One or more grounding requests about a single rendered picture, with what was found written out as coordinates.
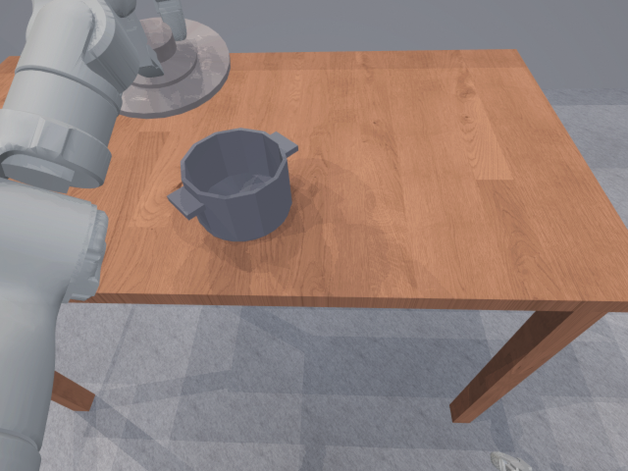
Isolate left robot forearm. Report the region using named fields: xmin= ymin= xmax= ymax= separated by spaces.
xmin=0 ymin=0 xmax=139 ymax=193

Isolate left robot hand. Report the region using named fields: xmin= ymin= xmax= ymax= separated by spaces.
xmin=127 ymin=0 xmax=186 ymax=78

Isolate lid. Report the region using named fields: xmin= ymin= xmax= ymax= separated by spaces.
xmin=119 ymin=18 xmax=231 ymax=119

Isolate pot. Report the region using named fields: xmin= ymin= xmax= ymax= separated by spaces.
xmin=167 ymin=128 xmax=298 ymax=241

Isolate knob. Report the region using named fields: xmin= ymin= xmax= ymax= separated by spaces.
xmin=140 ymin=20 xmax=177 ymax=63

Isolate right robot hand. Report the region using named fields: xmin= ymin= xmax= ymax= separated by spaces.
xmin=491 ymin=451 xmax=532 ymax=471

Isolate left robot upper arm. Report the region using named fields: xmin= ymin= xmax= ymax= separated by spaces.
xmin=0 ymin=178 xmax=109 ymax=471

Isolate table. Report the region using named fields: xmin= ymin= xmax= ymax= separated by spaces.
xmin=0 ymin=49 xmax=628 ymax=423

